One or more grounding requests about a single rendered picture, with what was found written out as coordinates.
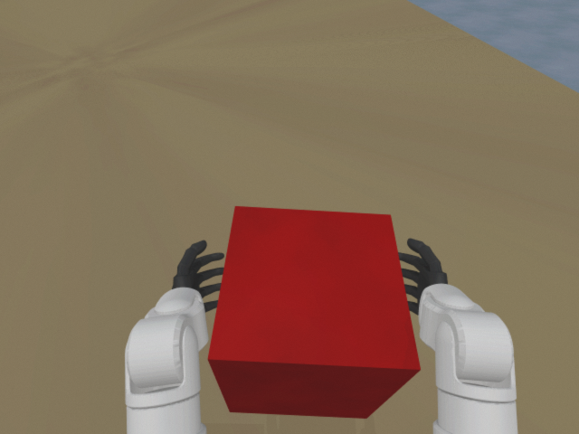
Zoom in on carton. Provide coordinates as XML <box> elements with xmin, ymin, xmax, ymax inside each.
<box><xmin>208</xmin><ymin>206</ymin><xmax>421</xmax><ymax>419</ymax></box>

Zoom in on robot right hand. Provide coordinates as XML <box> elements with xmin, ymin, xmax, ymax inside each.
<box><xmin>398</xmin><ymin>239</ymin><xmax>448</xmax><ymax>315</ymax></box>

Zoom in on robot left forearm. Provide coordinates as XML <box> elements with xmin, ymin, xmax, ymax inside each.
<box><xmin>125</xmin><ymin>288</ymin><xmax>209</xmax><ymax>434</ymax></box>

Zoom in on robot left hand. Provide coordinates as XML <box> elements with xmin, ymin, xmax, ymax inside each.
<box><xmin>172</xmin><ymin>241</ymin><xmax>224</xmax><ymax>313</ymax></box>

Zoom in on robot right forearm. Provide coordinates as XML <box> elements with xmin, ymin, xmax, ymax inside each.
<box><xmin>419</xmin><ymin>284</ymin><xmax>517</xmax><ymax>434</ymax></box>

